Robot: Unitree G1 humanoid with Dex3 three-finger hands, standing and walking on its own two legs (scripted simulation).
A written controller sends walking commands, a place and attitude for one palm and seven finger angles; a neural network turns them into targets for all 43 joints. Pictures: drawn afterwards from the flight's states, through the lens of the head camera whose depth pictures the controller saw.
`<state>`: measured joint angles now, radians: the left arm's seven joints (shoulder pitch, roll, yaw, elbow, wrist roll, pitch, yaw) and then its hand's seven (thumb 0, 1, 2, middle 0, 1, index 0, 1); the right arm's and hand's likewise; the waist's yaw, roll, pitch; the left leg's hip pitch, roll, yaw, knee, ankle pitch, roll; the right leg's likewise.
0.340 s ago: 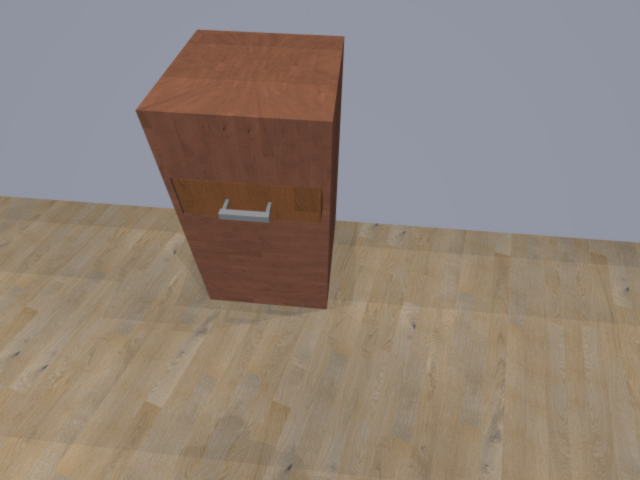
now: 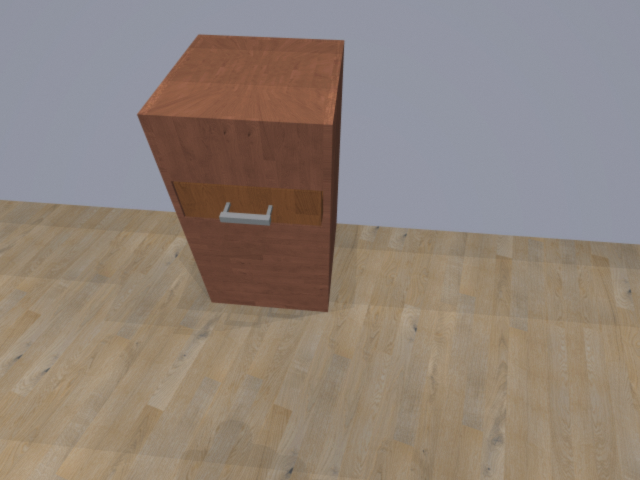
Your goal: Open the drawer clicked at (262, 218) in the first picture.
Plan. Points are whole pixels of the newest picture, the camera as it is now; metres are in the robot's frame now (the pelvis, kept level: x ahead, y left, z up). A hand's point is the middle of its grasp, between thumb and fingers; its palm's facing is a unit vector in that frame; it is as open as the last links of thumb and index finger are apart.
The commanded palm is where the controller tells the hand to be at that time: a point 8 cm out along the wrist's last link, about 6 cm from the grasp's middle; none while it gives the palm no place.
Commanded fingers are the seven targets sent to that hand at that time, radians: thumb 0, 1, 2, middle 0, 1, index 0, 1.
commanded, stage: look at it before walking up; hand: left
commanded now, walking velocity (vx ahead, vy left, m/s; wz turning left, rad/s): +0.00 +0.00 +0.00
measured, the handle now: (247, 213) +0.77 +0.24 -0.25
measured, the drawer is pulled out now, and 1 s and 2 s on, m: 0.00 0.00 0.00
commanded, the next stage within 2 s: take the last steps up to it in 0.50 s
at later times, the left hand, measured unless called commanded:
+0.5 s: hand out of the picture -0.03 +0.15 -0.17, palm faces +0.07 -0.98 -0.17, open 7.3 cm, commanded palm none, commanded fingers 0.00 0.90 0.90 -0.20 -0.30 -0.20 -0.30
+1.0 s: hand out of the picture +0.03 +0.16 -0.18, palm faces +0.07 -0.98 -0.18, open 7.3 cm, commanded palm none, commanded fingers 0.00 0.90 0.90 -0.20 -0.30 -0.20 -0.30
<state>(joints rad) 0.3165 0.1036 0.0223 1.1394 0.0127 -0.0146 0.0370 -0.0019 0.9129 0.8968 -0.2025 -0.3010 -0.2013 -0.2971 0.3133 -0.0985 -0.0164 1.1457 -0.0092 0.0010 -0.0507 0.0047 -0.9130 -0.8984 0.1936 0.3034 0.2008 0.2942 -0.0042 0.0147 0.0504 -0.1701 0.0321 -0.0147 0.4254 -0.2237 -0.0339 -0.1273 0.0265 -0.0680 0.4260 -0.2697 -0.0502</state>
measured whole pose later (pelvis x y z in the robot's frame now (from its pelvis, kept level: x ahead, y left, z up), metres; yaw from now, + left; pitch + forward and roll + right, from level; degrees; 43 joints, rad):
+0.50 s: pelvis +0.00 -0.01 +0.00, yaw +0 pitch -2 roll +0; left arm 0.32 0.10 0.02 1.14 0.01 -0.01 0.04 0.00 0.91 0.90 -0.20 -0.30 -0.20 -0.30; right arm 0.32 -0.10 -0.02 1.15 -0.01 0.00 -0.05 0.00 -0.91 -0.90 0.19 0.30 0.20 0.29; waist 0.00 0.02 0.06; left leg -0.18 0.04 -0.02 0.42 -0.22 -0.04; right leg -0.14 0.03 -0.08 0.43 -0.27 -0.06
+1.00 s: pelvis +0.06 -0.01 -0.01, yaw +1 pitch +0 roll +2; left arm 0.34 0.12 0.06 1.10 0.03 0.00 0.00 0.00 0.91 0.90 -0.20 -0.30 -0.20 -0.30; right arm 0.44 -0.09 -0.04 1.13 -0.03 -0.05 -0.04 0.00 -0.91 -0.90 0.19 0.30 0.20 0.29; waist -0.03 -0.02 0.04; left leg -0.17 0.01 0.04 0.53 -0.36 -0.01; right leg -0.33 -0.01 -0.07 0.88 -0.51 -0.07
